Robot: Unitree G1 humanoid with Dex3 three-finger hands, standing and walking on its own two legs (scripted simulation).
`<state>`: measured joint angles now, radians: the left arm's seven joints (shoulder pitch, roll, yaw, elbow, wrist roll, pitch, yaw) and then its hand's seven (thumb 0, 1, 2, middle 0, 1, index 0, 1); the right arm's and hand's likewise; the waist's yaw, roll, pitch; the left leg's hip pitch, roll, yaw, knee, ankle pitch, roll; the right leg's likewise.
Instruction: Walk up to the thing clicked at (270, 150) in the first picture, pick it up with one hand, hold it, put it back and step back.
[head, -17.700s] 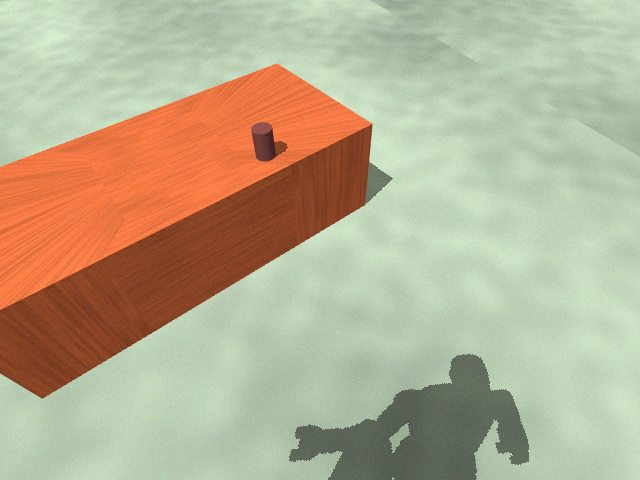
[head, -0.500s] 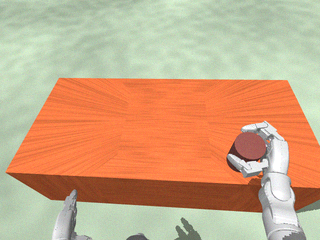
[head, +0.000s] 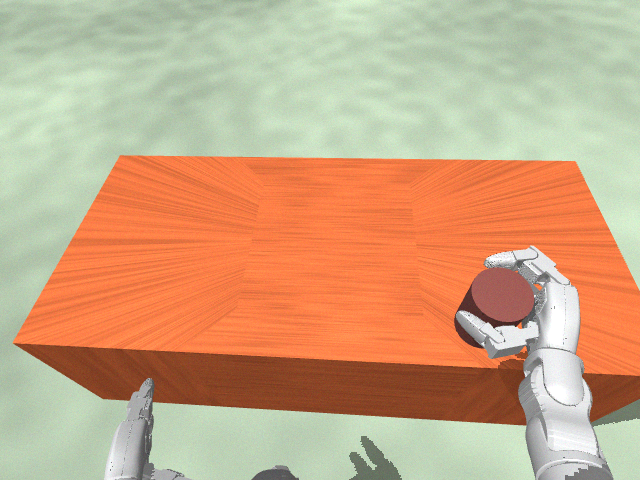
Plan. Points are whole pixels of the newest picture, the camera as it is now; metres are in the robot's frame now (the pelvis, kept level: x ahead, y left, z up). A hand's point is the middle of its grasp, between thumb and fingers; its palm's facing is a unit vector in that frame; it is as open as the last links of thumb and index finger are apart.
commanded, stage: crouch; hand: right
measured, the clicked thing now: (489, 310) +0.33 -0.17 +0.01
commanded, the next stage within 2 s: lower in 1.28 s
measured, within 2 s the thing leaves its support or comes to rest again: neither
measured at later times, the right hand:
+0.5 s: hand (490, 301) +0.37 -0.19 -0.03, palm faces +0.25 +0.97 -0.01, open 9.8 cm
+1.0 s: hand (481, 292) +0.43 -0.21 -0.11, palm faces +0.25 +0.97 +0.00, open 9.8 cm
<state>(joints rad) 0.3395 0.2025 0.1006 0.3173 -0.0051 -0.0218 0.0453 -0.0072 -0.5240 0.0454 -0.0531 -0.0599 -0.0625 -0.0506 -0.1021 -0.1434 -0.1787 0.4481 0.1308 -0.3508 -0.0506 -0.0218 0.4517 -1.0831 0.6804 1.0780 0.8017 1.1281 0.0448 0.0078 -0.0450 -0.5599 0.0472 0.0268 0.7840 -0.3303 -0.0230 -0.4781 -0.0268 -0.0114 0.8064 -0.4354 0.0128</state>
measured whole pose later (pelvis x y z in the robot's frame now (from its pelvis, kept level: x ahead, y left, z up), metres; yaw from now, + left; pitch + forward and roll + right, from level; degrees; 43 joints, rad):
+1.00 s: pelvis -0.03 -0.01 -0.09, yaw +1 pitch +24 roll +3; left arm 0.43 0.26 0.10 -0.12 0.09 -0.06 -0.04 -0.01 -0.49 0.04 -0.06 -0.06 -0.07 -0.05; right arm -0.61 -0.39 -0.50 1.08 0.01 -0.60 -0.01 -0.02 0.47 -1.11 0.68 1.08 0.80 1.14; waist 0.23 0.04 -0.13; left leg -1.20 0.04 0.04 1.22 -0.44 -0.03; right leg -1.14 -0.04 0.02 1.33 -0.60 0.00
